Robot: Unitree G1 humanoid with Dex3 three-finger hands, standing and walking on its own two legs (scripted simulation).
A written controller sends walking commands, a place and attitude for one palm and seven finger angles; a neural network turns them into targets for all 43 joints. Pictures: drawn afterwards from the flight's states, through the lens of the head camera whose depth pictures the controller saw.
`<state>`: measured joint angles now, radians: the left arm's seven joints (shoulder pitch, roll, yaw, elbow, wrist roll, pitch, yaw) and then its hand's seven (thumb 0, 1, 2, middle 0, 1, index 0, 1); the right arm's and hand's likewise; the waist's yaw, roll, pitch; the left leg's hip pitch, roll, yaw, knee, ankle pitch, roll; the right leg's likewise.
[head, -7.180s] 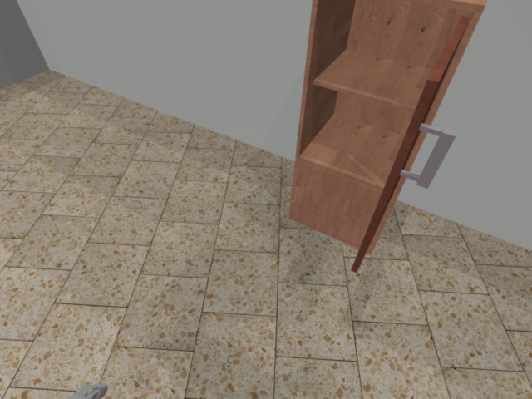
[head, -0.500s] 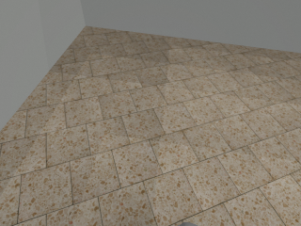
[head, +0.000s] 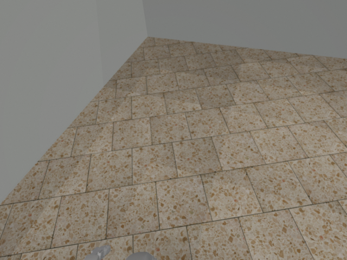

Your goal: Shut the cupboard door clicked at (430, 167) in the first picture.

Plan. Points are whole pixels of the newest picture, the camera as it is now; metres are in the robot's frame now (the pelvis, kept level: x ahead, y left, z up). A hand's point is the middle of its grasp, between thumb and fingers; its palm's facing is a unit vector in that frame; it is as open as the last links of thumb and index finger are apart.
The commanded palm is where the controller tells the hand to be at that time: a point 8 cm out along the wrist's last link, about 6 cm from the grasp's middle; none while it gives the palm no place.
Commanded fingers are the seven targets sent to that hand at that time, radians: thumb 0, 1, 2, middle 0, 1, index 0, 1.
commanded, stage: walk to a spot facing it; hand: left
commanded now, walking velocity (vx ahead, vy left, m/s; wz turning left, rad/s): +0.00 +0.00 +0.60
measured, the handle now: out of the picture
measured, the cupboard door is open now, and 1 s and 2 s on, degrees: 89 89 89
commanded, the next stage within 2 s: none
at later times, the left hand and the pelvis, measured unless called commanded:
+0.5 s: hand out of the picture -0.03 +0.29 -0.18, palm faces +0.34 -0.91 -0.23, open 7.4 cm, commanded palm none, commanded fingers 0.00 0.90 0.90 -0.20 -0.30 -0.20 -0.30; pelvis -0.01 +0.06 +0.00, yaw +17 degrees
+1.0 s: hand out of the picture -0.02 +0.24 -0.14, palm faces +0.52 -0.80 -0.30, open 7.4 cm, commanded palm none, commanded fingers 0.00 0.90 0.90 -0.20 -0.30 -0.20 -0.30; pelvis -0.02 +0.00 +0.00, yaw +33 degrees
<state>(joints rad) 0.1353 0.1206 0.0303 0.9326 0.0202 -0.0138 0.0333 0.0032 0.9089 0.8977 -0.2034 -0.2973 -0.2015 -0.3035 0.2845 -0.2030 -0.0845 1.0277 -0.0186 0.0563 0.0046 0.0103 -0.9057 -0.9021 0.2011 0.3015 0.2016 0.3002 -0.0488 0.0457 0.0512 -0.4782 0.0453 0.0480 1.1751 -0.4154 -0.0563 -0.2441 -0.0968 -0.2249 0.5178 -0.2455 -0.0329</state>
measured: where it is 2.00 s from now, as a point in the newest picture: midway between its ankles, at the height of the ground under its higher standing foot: outside the picture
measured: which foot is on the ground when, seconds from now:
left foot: up 0.00-0.28, down 0.30-0.92, up 0.94-1.00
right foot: down 0.00-0.30, up 0.32-0.90, down 0.92-1.00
